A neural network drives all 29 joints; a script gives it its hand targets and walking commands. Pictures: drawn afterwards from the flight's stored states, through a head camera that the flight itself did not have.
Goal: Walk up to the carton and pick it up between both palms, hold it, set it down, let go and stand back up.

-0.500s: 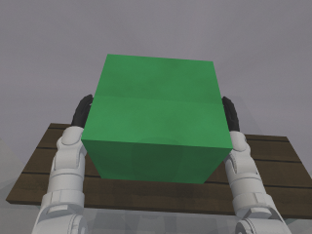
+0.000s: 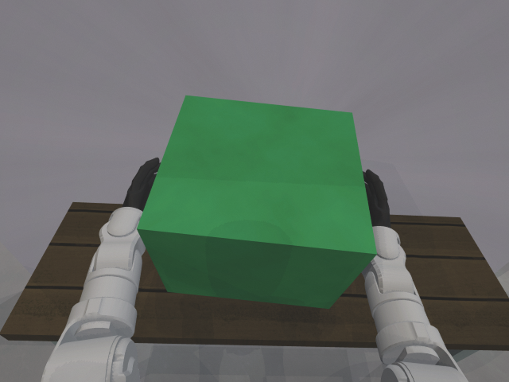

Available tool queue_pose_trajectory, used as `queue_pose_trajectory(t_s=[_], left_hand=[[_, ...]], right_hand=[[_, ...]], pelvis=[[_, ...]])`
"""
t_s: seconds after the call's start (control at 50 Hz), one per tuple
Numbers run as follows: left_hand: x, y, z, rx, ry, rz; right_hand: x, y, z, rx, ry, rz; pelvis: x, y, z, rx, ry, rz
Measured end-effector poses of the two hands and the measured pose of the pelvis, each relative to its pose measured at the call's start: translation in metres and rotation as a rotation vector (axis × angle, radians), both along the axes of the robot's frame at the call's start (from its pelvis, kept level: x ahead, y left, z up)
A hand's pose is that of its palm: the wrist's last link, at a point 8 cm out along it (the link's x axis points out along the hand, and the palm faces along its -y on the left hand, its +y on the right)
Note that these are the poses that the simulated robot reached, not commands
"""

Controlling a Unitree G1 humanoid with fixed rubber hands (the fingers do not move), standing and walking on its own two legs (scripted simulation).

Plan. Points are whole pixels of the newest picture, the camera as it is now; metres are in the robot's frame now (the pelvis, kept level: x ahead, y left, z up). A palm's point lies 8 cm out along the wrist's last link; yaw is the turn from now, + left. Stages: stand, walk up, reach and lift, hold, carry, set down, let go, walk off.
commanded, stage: set down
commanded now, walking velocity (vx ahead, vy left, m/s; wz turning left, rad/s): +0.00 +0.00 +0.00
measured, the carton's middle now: (258, 203) +0.40 -0.05 +0.07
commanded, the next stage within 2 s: none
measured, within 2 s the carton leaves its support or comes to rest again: neither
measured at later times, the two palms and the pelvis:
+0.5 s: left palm (144, 209) +0.42 +0.15 +0.06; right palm (365, 235) +0.33 -0.22 +0.06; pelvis +0.00 +0.01 +0.00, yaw +0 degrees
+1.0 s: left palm (151, 219) +0.43 +0.15 +0.02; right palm (357, 253) +0.32 -0.22 +0.01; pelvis +0.00 +0.01 -0.01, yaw +0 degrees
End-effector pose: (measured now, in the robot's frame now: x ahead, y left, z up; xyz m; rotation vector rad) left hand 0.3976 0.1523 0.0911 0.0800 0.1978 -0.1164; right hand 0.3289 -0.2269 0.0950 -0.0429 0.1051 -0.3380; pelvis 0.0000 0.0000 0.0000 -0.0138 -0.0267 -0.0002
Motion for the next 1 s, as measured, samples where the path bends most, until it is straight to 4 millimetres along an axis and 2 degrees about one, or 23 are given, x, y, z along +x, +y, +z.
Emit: queue_pose_trajectory(t_s=[0.7,1.0], left_hand=[[0.023,-0.001,-0.047,0.016,0.073,-0.058],[0.029,-0.004,-0.073,0.039,0.104,-0.084]], right_hand=[[-0.001,0.005,-0.054,0.03,0.073,-0.067],[-0.006,0.004,-0.088,0.054,0.106,-0.095]], pelvis=[[0.003,0.009,-0.002,-0.008,0.135,-0.002],[-0.002,0.011,-0.008,-0.015,0.261,-0.004]])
